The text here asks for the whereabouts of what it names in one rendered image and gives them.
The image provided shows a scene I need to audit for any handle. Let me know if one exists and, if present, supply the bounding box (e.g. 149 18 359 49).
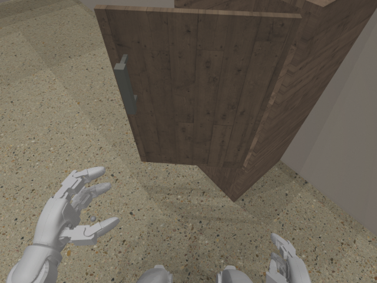
114 54 138 114

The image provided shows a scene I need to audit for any right robot hand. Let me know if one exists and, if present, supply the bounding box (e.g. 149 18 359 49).
266 233 311 283

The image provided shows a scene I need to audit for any left robot hand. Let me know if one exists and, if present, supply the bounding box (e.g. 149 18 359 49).
33 166 120 252

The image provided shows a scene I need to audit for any right robot shin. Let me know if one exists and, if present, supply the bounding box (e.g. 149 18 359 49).
224 265 236 270

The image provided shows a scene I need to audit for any left robot thigh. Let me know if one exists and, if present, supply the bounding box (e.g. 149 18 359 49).
136 268 173 283

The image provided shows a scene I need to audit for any cupboard door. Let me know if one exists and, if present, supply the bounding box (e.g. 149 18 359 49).
94 5 302 169

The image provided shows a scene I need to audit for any robot left forearm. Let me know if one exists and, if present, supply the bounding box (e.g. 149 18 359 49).
6 244 62 283

